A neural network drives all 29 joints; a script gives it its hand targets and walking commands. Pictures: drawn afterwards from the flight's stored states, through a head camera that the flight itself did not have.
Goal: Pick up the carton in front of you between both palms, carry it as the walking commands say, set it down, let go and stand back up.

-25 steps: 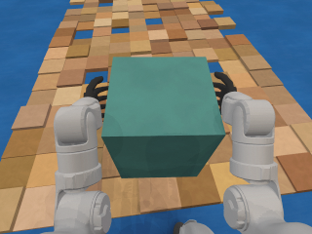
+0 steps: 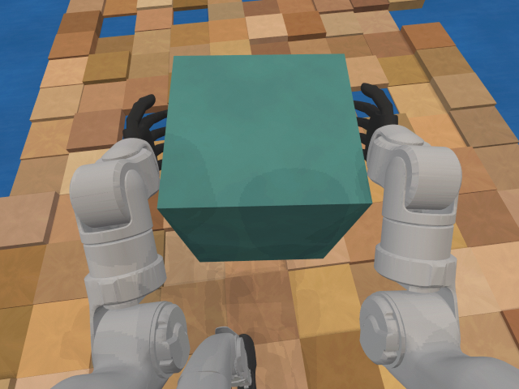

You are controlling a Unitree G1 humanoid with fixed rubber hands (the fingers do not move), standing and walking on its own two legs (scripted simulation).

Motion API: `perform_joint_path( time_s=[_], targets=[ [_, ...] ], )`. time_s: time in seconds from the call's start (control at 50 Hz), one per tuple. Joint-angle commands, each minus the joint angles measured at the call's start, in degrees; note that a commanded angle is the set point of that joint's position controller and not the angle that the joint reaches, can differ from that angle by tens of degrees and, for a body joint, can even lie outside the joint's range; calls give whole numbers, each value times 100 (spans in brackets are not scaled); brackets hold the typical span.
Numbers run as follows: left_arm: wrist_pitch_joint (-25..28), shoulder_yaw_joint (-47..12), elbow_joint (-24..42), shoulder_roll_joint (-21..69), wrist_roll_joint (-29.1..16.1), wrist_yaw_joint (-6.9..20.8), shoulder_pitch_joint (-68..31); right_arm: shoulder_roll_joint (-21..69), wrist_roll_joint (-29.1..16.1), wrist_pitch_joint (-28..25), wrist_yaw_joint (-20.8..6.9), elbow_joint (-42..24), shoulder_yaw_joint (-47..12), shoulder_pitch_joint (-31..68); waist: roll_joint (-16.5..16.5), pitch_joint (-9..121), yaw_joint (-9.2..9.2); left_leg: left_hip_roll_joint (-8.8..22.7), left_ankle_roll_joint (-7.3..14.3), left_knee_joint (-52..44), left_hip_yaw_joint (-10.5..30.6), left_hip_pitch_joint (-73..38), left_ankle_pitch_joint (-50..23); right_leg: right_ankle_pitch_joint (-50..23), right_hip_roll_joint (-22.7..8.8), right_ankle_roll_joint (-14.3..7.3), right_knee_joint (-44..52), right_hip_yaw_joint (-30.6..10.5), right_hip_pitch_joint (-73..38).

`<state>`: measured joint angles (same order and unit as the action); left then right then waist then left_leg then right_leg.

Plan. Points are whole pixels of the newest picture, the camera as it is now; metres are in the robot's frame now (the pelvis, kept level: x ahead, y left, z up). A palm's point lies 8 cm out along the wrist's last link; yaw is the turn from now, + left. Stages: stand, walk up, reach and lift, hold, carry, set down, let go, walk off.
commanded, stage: carry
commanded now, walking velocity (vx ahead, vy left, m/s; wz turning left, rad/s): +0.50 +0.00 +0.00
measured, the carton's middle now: (260, 174) +0.39 +0.01 +0.08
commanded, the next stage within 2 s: none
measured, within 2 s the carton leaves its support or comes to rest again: neither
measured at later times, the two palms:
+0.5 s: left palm out of the picture +0.70 +0.12 +0.22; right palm out of the picture +0.72 -0.18 +0.22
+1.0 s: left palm out of the picture +0.98 +0.11 +0.13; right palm out of the picture +0.96 -0.19 +0.13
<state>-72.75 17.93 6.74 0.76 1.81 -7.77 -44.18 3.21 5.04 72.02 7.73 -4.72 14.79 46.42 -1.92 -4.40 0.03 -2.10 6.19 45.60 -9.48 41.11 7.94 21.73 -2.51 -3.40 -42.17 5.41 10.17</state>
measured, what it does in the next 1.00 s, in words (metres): climbs: right foot, then left foot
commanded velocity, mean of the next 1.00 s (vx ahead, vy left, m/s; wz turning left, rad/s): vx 0.31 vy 0.00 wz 0.00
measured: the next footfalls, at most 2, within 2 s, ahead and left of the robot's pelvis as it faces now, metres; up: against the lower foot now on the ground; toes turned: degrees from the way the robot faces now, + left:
right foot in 0.36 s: +0.40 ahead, -0.11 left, +0.00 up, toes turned -5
left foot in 0.78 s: +0.73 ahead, +0.07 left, -0.01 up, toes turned +4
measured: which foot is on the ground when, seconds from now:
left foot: down 0.00-0.40, up 0.42-0.76, down 0.78-1.00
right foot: up 0.00-0.34, down 0.36-0.80, up 0.82-1.00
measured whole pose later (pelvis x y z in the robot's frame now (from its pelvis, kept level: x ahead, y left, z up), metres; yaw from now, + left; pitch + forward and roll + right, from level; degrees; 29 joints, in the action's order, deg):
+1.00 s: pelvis +0.60 -0.02 +0.05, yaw +1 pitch +6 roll +0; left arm -66.7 14.9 3.5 3.2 4.1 -7.0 -37.4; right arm 4.0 3.2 64.9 8.0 -4.0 13.7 35.4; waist 0.0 -7.7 4.8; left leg -2.5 6.0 21.9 -6.4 23.3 5.7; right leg 27.1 0.7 1.4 -53.4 0.6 32.3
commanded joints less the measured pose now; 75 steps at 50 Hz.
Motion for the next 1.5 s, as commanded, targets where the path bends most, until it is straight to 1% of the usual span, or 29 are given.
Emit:
perform_joint_path(
  time_s=[0.0,0.02,0.06,0.1,0.16,0.26,0.34,0.36,0.38,0.4,0.44,0.52,0.7,0.76,0.78,0.8,0.82,0.84,0.88,0.9,0.98,1.02,1.06,1.1,1.12,1.2,1.28,1.36,1.48],
  targets=[
    [-160,-4219,240,5401,-2291,1485,-4210,5354,-2262,35,-1073,107,-3983,3365,2064,5185,812,2040,1904,-1630,4438,-6545,-3081,401,922,242,-4872,-771,2530],
    [-125,-4171,266,5455,-2215,1456,-4294,5494,-2470,33,-1135,-190,-4102,3602,1511,4766,789,1926,1672,-1316,3799,-6491,-3500,479,671,106,-5268,-1106,3245],
    [-86,-3922,340,5313,-1921,1329,-4248,5836,-2900,14,-1232,-635,-4342,4203,530,3846,702,1738,998,-1427,3183,-5842,-2873,424,359,-22,-4563,-959,3806],
    [-72,-3687,238,5052,-1570,1190,-3981,5929,-3226,33,-1306,-837,-4472,4509,472,3647,588,1605,772,-1634,2865,-5461,-2105,133,196,-30,-3604,-912,3628],
    [-85,-3495,-34,4761,-1209,1054,-3618,5769,-3406,97,-1375,-755,-4409,4585,433,3371,591,1635,847,-1924,2496,-5059,-2202,622,218,121,-1765,-599,3342],
    [-229,-3421,-710,4607,-1096,1014,-3584,5569,-3197,248,-1515,370,-3991,4316,1138,2992,469,1178,311,-1865,1121,-4127,-2847,-1810,405,144,607,35,1798],
    [-378,-3385,-1264,4864,-1475,1170,-3994,5511,-2902,323,-1508,1187,-3566,4152,781,2994,86,936,-120,-608,560,-3551,-2446,-2428,451,32,1863,340,-28],
    [-396,-3327,-1436,4947,-1580,1228,-3995,5454,-2835,344,-1488,1324,-3450,4256,264,3207,-120,779,-311,324,555,-2589,-900,-2387,-273,-83,1592,-395,-1118],
    [-344,-3189,-1623,4852,-1555,1240,-4205,5634,-2782,393,-1470,1336,-3236,4552,-1532,3906,-315,78,-617,2273,475,-643,622,-2227,-1623,-1203,1342,-2838,-2862],
    [-346,-3252,-1706,5199,-1736,1289,-4011,5541,-2705,410,-1448,1381,-3202,4516,-1552,3449,-433,-50,-545,2852,818,237,2227,-2052,-1676,-1234,1927,-3588,-2571],
    [-319,-3369,-1273,5728,-2145,1392,-4770,5711,-2593,373,-1360,1338,-3100,4593,31,3028,-387,268,-439,2515,1061,402,1716,-2732,-1437,-906,1956,-2713,-2134],
    [-251,-3526,-855,6305,-2575,1460,-5109,5773,-2177,340,-1113,1437,-2806,3936,-310,3093,-305,305,-460,1212,860,-16,1275,-2369,-1244,-674,2314,-2028,-1774],
    [371,-3952,-980,6685,-2528,1648,-4138,6094,-1847,-194,-1141,1340,-3292,3011,-507,2788,-581,2,-377,-1773,202,-424,-1508,-4365,-517,-299,1601,-582,-2409],
    [522,-4236,-832,6594,-2547,1616,-3953,5984,-1889,-317,-1189,1209,-3457,2815,-453,2872,-175,-75,-207,-2634,-57,-2401,-2465,-4652,-333,13,628,-193,-1494],
    [544,-4300,-886,6556,-2535,1606,-3884,5915,-1874,-354,-1214,1226,-3497,2760,-141,3138,70,29,-145,-2733,-156,-3658,-3212,-4348,-123,215,-224,53,-871],
    [541,-4335,-802,6611,-2553,1598,-4007,5806,-1812,-423,-1218,1181,-3533,2737,724,3858,251,1083,484,-1814,794,-6131,-5172,-2959,-91,553,-1452,-147,990],
    [538,-4402,-590,6634,-2538,1587,-3965,5912,-1934,-500,-1230,1219,-3647,2431,1653,4261,548,2036,1170,-1462,2321,-7443,-6404,957,553,711,-2725,-250,2857],
    [551,-4405,-563,6597,-2486,1549,-3862,5990,-2101,-542,-1244,994,-3735,2380,1621,4475,644,2110,1284,-1581,2599,-7534,-5768,1387,527,614,-3471,-631,3361],
    [627,-4333,-158,6486,-2328,1409,-3708,6289,-2531,-625,-1267,93,-4088,2948,654,4087,572,1902,811,-1816,2201,-6703,-5168,989,304,470,-2958,-703,3383],
    [648,-4277,-11,6386,-2164,1329,-3444,6372,-2694,-650,-1274,-318,-4254,3122,514,3990,517,1779,690,-1926,2122,-6351,-4552,822,212,447,-2477,-715,3253],
    [776,-4222,123,5981,-1400,1138,-2071,6426,-2881,-726,-1422,-792,-4776,2772,790,3997,328,1378,590,-2024,1406,-5101,-4379,31,482,489,-53,-240,1793],
    [880,-4301,-57,5865,-1141,1184,-1524,6398,-2743,-803,-1570,-433,-4903,2210,905,3978,222,1048,416,-1726,895,-4542,-4108,-1269,623,409,942,-14,1035],
    [1008,-4449,-206,5892,-1088,1341,-1291,6401,-2539,-948,-1709,-33,-4959,1715,736,3808,36,669,69,-1342,575,-3372,-2633,-2967,471,206,2061,-21,-390],
    [1217,-4574,-412,5955,-1090,1515,-1102,6381,-2375,-1065,-1835,163,-4907,1443,-680,3935,-129,226,-548,-1005,959,-1525,1514,-6819,-1373,-996,1254,-1958,-2161],
    [1307,-4646,-402,6041,-1128,1574,-1010,6350,-2307,-1147,-1875,181,-4907,1397,-754,3840,-166,328,-548,-1011,1195,-1187,1999,-6865,-1551,-1175,1262,-2067,-2408],
    [1586,-5083,-67,6089,-1381,1712,-907,6116,-1843,-1464,-1815,225,-4680,588,-189,3443,-18,320,-583,-2657,828,-2935,-163,-4760,-763,-452,1345,-1191,-1131],
    [1823,-4732,-577,5804,-1085,1880,-343,5472,-971,-1702,-1783,749,-3883,-518,436,3149,-11,872,-497,-2017,1014,-4018,-2342,-3542,-396,16,1277,-848,27],
    [2232,-4073,-1407,5539,-555,1960,32,5048,-366,-2106,-1789,1298,-3204,-860,446,2722,6,902,-485,-1890,1048,-3904,-2810,-3610,-368,114,1176,-788,275],
    [2870,-3446,-1922,5525,-56,1971,270,5368,-235,-2770,-1948,1877,-2879,-754,285,2409,-3,949,-473,-1949,1209,-3684,-2867,-3179,-344,171,1079,-652,227]
  ],
)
